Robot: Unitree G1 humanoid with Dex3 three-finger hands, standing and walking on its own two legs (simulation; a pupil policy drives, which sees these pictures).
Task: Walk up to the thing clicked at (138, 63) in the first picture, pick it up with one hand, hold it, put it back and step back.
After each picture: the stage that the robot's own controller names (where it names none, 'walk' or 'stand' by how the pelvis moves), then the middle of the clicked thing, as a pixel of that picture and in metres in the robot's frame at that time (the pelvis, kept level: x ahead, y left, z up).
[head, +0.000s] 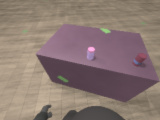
stand; (139, 59) +0.59 -0.41 -0.04
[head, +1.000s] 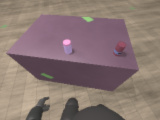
sink last; (119, 49) +0.60 -0.19 -0.01
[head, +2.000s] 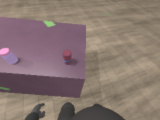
rise first; (67, 57) +0.45 +0.20 -0.01
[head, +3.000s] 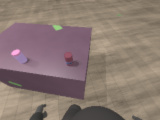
stand; (69, 59) +0.46 +0.21 -0.02
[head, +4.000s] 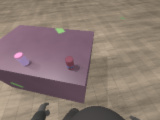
stand; (70, 63) +0.44 +0.20 -0.04
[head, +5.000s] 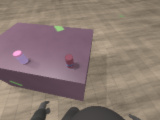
stand; (69, 61) +0.45 +0.20 -0.04
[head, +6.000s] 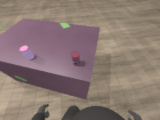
stand; (75, 58) +0.46 +0.16 -0.03
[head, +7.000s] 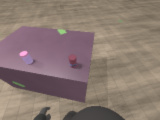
stand; (73, 61) +0.48 +0.18 -0.04
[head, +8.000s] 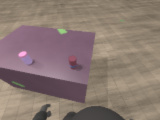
stand; (72, 62) +0.46 +0.18 -0.05
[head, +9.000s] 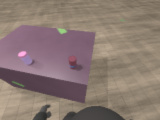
stand; (72, 62) +0.46 +0.18 -0.05
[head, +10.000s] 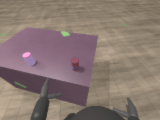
rise first; (75, 64) +0.45 +0.17 -0.04
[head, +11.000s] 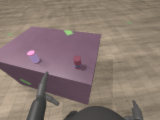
go down; (77, 62) +0.47 +0.16 -0.04
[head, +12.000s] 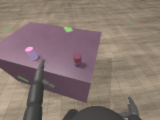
go down; (77, 60) +0.48 +0.15 -0.03
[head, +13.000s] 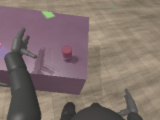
go down; (67, 54) +0.46 +0.15 +0.02
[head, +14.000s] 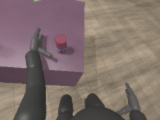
close in; (61, 45) +0.48 +0.16 +0.05
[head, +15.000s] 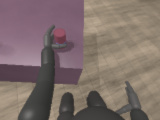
close; (60, 39) +0.52 +0.15 +0.07
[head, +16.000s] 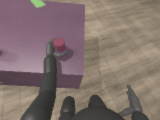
lift; (60, 48) +0.47 +0.17 +0.05
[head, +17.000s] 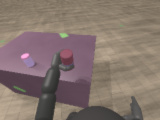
lift; (67, 60) +0.31 +0.15 +0.19
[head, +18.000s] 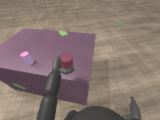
hold; (67, 64) +0.31 +0.16 +0.15
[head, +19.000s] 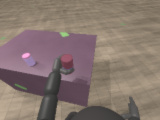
hold; (67, 64) +0.32 +0.16 +0.14
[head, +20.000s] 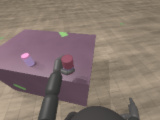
hold; (68, 65) +0.32 +0.15 +0.13
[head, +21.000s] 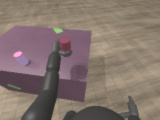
crouch; (65, 47) +0.43 +0.17 +0.17
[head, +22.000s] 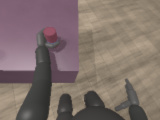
lower; (52, 38) +0.52 +0.18 +0.05
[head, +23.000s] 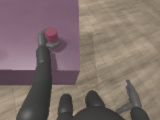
lower; (52, 38) +0.52 +0.18 +0.06
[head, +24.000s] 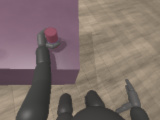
lower; (52, 38) +0.52 +0.18 +0.06
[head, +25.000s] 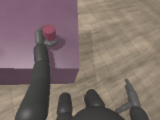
lower; (50, 36) +0.53 +0.18 +0.07
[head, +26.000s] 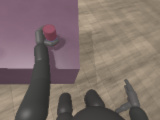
rest; (51, 36) +0.53 +0.18 +0.07
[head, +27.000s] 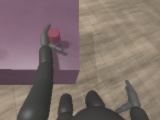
withdraw; (55, 39) +0.52 +0.16 +0.06
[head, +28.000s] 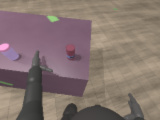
sink last; (70, 52) +0.49 +0.15 +0.02
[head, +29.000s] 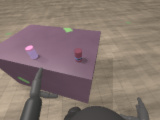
stand; (78, 55) +0.53 +0.16 +0.01
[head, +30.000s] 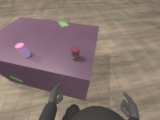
stand; (75, 53) +0.50 +0.15 +0.02
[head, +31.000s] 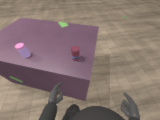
stand; (75, 53) +0.50 +0.16 +0.03
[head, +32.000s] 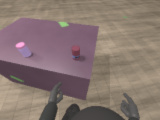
stand; (75, 53) +0.51 +0.16 +0.03
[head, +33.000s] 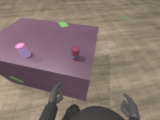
stand; (75, 53) +0.50 +0.16 +0.03
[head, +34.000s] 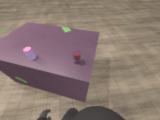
stand; (76, 57) +0.51 +0.15 -0.03
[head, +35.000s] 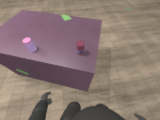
walk; (80, 48) +0.55 +0.11 -0.02
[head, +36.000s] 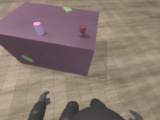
walk; (82, 31) +0.79 +0.13 -0.03
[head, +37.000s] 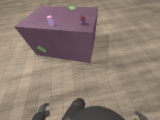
walk; (82, 20) +1.11 +0.23 -0.03
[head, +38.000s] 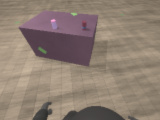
stand; (84, 25) +1.16 +0.17 -0.05
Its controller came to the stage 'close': yes
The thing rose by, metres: 0.20
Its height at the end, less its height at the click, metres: +0.00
